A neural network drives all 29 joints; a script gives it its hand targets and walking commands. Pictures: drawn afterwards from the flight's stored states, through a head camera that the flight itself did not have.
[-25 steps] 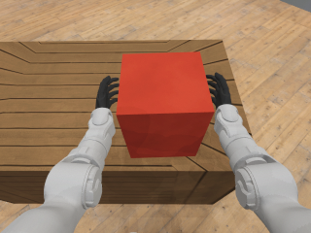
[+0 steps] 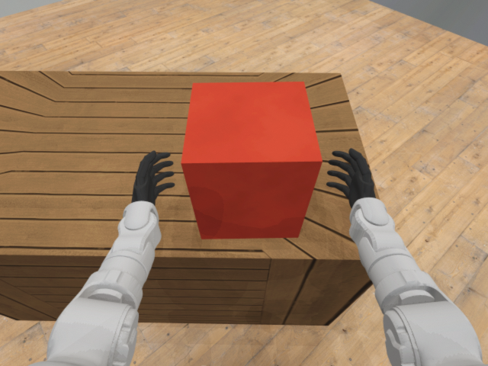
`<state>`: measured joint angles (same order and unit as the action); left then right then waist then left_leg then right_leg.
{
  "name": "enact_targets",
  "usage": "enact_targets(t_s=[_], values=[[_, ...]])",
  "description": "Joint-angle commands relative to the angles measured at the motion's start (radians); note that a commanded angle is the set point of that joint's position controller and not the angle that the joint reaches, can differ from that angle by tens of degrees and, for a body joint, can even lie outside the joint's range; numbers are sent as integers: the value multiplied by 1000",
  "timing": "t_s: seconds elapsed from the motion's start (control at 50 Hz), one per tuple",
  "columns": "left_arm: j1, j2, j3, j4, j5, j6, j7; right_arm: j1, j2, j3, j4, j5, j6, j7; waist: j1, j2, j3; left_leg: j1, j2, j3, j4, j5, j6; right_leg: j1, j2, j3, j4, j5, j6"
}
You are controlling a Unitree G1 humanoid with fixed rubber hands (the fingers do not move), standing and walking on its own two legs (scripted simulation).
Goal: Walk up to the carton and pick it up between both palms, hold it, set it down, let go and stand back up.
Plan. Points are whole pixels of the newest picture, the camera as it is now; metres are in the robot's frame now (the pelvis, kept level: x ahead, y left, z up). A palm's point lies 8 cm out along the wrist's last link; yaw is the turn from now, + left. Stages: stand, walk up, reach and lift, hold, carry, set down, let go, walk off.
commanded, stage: set down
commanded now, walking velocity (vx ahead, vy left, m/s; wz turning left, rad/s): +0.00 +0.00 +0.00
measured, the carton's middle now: (249, 165) +0.49 +0.02 +0.01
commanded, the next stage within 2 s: none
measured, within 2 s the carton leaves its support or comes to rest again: neither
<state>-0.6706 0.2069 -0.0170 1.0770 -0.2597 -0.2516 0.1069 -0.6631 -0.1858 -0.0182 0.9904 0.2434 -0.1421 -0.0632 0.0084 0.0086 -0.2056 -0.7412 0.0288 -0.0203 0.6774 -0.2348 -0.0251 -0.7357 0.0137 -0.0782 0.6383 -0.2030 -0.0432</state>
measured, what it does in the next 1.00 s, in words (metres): stands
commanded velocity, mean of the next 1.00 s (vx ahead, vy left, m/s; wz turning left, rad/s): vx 0.00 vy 0.00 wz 0.00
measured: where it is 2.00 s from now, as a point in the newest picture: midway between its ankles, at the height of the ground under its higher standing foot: outside the picture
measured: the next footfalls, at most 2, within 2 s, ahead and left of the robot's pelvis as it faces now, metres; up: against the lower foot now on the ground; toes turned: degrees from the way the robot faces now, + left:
none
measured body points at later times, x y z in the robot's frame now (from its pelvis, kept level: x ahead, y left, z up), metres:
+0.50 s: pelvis +0.00 -0.02 +0.01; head +0.03 -0.01 +0.46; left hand +0.33 +0.21 +0.01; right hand +0.35 -0.20 +0.02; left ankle +0.04 +0.13 -0.71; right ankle +0.05 -0.10 -0.71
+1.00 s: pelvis +0.02 +0.00 +0.02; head +0.02 +0.01 +0.47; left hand +0.27 +0.21 +0.00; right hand +0.28 -0.20 +0.00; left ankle +0.04 +0.13 -0.71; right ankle +0.05 -0.10 -0.71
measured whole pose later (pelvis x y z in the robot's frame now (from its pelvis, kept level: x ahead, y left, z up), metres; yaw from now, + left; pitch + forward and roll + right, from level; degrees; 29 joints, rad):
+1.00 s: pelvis +0.02 +0.00 +0.02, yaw +1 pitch -2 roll +0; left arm 0.02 0.19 -0.06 0.59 -0.16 -0.29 0.07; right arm -0.01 -0.11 0.00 0.68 0.17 -0.35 -0.02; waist 0.00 -0.04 0.02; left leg -0.24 0.02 -0.02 0.52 -0.24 -0.02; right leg -0.25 0.01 -0.07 0.51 -0.23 -0.04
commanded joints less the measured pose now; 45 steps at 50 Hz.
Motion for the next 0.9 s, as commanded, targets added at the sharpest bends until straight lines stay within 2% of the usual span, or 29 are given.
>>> enact_targets(t_s=[0.0, 0.08, 0.2, 0.22, 0.26, 0.28, 0.34, 0.36, 0.42, 0.46, 0.48, 0.54, 0.58, 0.6, 0.62, 0.66, 0.68, 0.72, 0.8, 0.82, 0.84, 0.88], values=[[-441, 149, 21, -184, -3, -42, -10, -431, -136, -21, -224, -3, -41, 2, -4, -4, -560, 209, -58, 39, -94, 81, -10, 452, 7, 67, -66, 26, 23], [-400, 159, 27, -163, -2, -40, -18, -386, -119, -13, -220, -3, -40, -2, 0, -32, -471, 195, -65, 38, -102, 47, 1, 465, -1, 81, -76, -31, 25], [-320, 166, 37, -185, 8, -60, -29, -298, -100, -3, -241, 0, -59, -4, 0, -22, -396, 192, -73, 35, -108, 50, 2, 492, -12, 95, -85, -45, 25], [-281, 157, 35, -213, 16, -62, -30, -257, -99, -2, -243, 1, -67, -4, -9, -14, -397, 212, -73, 31, -111, 67, -1, 512, -11, 97, -90, -26, 23], [-242, 164, 52, -238, 29, -69, -36, -218, -90, 0, -260, -5, -82, -7, -3, -11, -384, 217, -75, 31, -114, 79, -3, 529, -12, 101, -97, -17, 25], [-218, 161, 53, -267, 34, -70, -38, -191, -91, -7, -266, -12, -91, -10, -15, -11, -382, 229, -74, 29, -120, 89, -5, 548, -13, 104, -107, -4, 27], [-155, 166, 66, -335, 46, -79, -46, -132, -78, -19, -315, -34, -115, -16, -21, -9, -379, 231, -80, 29, -129, 107, -5, 583, -17, 115, -119, 22, 32], [-89, 156, 62, -387, 51, -82, -49, -76, -66, -13, -350, -37, -129, -18, -22, -8, -386, 254, -79, 27, -129, 143, -6, 618, -18, 118, -123, 70, 34], [-13, 145, 65, -443, 62, -88, -55, -11, -48, -11, -391, -50, -149, -18, -13, -1, -349, 270, -78, 29, -146, 145, -7, 636, -21, 126, -139, 77, 36], [-12, 150, 57, -451, 49, -95, -60, 0, -32, -15, -405, -68, -153, -17, -21, -3, -332, 247, -80, 29, -152, 108, -4, 641, -34, 146, -151, 36, 38], [85, 140, 52, -505, 54, -96, -59, 87, -24, -9, -422, -66, -167, -16, -23, -3, -321, 284, -77, 25, -157, 146, -6, 670, -31, 141, -153, 90, 37], [93, 146, 53, -483, 56, -93, -71, 98, -2, -1, -416, -86, -168, -14, -20, -7, -246, 267, -78, 25, -171, 95, -1, 660, -38, 153, -167, 35, 38], [199, 130, 45, -543, 63, -96, -70, 200, 6, 8, -433, -88, -187, -9, -22, -3, -219, 302, -76, 17, -182, 126, -1, 685, -35, 152, -169, 74, 36], [158, 139, 51, -537, 64, -97, -72, 163, 6, 1, -430, -97, -190, -9, -18, 6, -203, 289, -76, 20, -187, 96, -2, 669, -38, 153, -174, 45, 36], [157, 141, 41, -524, 60, -96, -72, 172, 11, -3, -422, -102, -193, -8, -27, 1, -184, 281, -74, 21, -194, 79, 0, 665, -38, 154, -176, 29, 36], [275, 127, 44, -576, 70, -98, -70, 274, 13, 10, -451, -96, -214, -6, -15, -4, -155, 323, -71, 18, -203, 119, -2, 699, -36, 153, -186, 74, 35], [216, 135, 38, -551, 64, -96, -71, 214, 3, -5, -442, -104, -214, -5, -20, -4, -148, 308, -71, 20, -208, 92, 0, 676, -36, 152, -185, 49, 34], [289, 120, 24, -589, 75, -99, -64, 279, -1, -5, -438, -94, -228, 2, -15, 8, -111, 340, -63, 17, -222, 103, -5, 692, -30, 145, -195, 63, 26], [351, 113, 12, -607, 79, -94, -54, 324, -16, -14, -454, -91, -246, 12, -10, -11, -57, 364, -57, 19, -243, 93, -1, 699, -29, 143, -210, 45, 22], [406, 104, 8, -625, 81, -94, -52, 378, -18, -11, -459, -87, -254, 15, -16, -13, -47, 384, -56, 16, -247, 109, -1, 712, -27, 141, -214, 67, 20], [369, 108, 0, -630, 79, -98, -47, 341, -21, -17, -466, -85, -253, 20, -14, -8, -44, 372, -55, 19, -249, 91, -2, 698, -27, 140, -214, 42, 16], [495, 88, -1, -669, 98, -95, -42, 459, -17, -4, -483, -71, -264, 30, -6, -7, -16, 414, -55, 16, -258, 118, -1, 723, -25, 141, -225, 69, 14]])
